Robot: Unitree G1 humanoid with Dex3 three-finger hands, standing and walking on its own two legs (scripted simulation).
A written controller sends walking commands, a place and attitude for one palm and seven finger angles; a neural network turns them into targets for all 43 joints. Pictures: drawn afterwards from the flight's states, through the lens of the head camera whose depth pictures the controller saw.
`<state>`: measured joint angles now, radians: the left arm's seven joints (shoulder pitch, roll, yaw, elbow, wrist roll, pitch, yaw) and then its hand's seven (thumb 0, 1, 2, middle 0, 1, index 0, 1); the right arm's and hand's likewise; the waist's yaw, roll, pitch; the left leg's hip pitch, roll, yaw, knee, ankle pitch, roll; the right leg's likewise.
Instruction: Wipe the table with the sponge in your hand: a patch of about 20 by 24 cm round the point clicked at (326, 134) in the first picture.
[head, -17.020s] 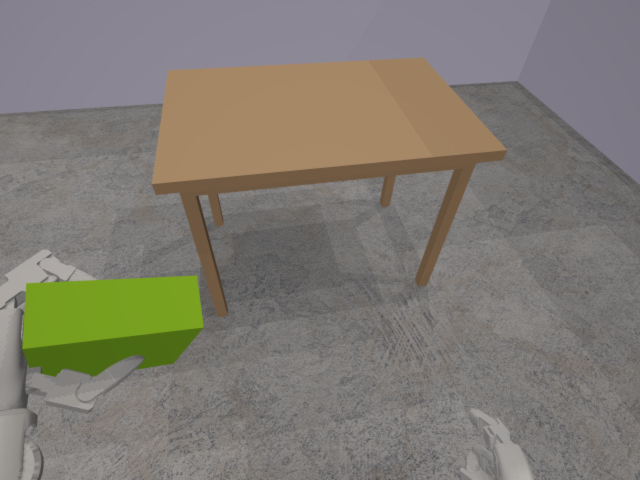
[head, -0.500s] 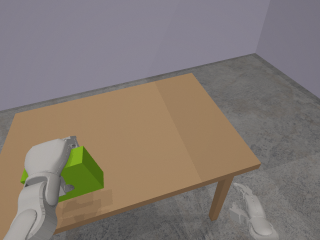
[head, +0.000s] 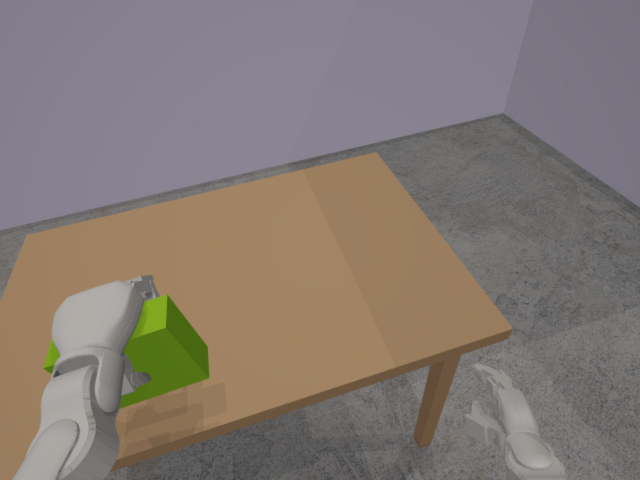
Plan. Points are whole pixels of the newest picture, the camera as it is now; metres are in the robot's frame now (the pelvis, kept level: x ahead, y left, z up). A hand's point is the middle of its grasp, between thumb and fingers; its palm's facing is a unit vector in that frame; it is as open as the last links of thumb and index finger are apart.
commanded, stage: move the sponge above the wiping area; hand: left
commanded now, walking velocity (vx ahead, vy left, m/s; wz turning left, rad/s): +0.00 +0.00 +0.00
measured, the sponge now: (145, 364) +0.22 +0.29 +0.03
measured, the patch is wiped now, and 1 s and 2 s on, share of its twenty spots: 0.00 0.00 0.00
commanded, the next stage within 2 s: none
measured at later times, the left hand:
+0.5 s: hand (136, 347) +0.23 +0.29 +0.06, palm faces -0.02 -0.10 -0.99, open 9.5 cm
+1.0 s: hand (144, 355) +0.22 +0.28 +0.04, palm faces -0.02 -0.12 -0.99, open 9.6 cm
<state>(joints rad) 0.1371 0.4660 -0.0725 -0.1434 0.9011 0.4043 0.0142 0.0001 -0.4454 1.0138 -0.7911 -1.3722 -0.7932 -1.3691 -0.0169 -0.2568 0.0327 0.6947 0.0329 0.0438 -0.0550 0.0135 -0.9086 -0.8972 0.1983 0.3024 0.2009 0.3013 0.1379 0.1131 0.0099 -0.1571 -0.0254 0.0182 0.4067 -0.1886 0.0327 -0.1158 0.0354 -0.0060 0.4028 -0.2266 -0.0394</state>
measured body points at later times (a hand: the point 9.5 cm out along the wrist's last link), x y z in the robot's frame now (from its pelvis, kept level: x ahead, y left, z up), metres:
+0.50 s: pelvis -0.01 +0.00 +0.00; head -0.02 -0.04 +0.45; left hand +0.22 +0.29 +0.11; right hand +0.24 -0.21 -0.09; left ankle +0.02 +0.10 -0.74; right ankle +0.00 -0.10 -0.74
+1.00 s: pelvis +0.00 +0.00 +0.00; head -0.02 -0.03 +0.45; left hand +0.22 +0.29 +0.09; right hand +0.24 -0.19 -0.09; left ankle +0.02 +0.10 -0.74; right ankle +0.00 -0.10 -0.74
